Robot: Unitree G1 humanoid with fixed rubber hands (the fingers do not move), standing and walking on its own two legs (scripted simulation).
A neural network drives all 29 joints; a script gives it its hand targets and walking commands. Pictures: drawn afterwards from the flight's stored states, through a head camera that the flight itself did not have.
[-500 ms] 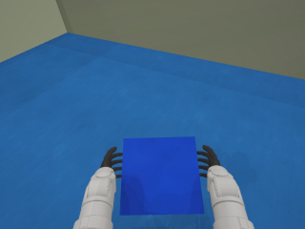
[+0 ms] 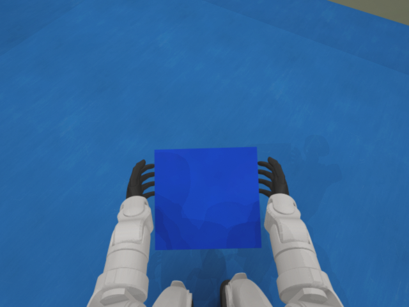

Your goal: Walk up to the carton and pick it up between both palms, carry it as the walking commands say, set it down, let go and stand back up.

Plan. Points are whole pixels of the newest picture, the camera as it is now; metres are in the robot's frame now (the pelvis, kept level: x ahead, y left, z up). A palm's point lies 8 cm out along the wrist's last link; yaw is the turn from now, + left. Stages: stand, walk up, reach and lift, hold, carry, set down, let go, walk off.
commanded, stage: set down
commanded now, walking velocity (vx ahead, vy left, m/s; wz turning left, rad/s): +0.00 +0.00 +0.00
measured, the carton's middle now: (207, 193) +0.39 +0.01 -0.15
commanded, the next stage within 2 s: none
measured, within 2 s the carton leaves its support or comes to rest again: neither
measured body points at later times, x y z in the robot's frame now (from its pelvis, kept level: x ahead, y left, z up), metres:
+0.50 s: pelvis -0.01 +0.02 -0.07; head +0.17 +0.01 +0.35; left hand +0.38 +0.15 -0.14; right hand +0.39 -0.14 -0.14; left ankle +0.03 +0.11 -0.68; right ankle +0.08 -0.09 -0.68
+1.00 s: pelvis -0.03 +0.01 -0.15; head +0.20 -0.01 +0.24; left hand +0.41 +0.14 -0.23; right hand +0.41 -0.15 -0.24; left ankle +0.03 +0.11 -0.68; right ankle +0.08 -0.09 -0.68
